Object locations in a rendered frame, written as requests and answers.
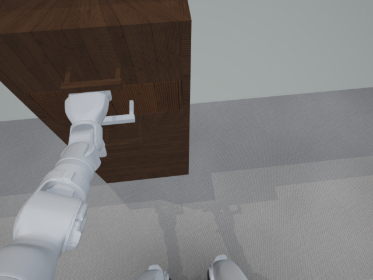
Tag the robot left forearm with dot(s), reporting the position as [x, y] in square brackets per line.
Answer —
[75, 169]

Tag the robot left upper arm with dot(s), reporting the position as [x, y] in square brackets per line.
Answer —
[51, 224]

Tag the handle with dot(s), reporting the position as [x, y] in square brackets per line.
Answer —
[91, 86]
[124, 142]
[121, 119]

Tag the left robot hand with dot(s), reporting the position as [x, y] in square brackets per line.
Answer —
[91, 106]

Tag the left robot shin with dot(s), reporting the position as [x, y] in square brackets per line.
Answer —
[154, 267]

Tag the drawer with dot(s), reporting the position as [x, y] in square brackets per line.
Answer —
[147, 98]

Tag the cabinet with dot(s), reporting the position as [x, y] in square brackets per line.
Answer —
[44, 43]

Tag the right robot shin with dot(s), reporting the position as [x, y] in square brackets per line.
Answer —
[220, 257]

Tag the robot shin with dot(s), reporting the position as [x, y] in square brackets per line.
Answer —
[154, 267]
[220, 257]

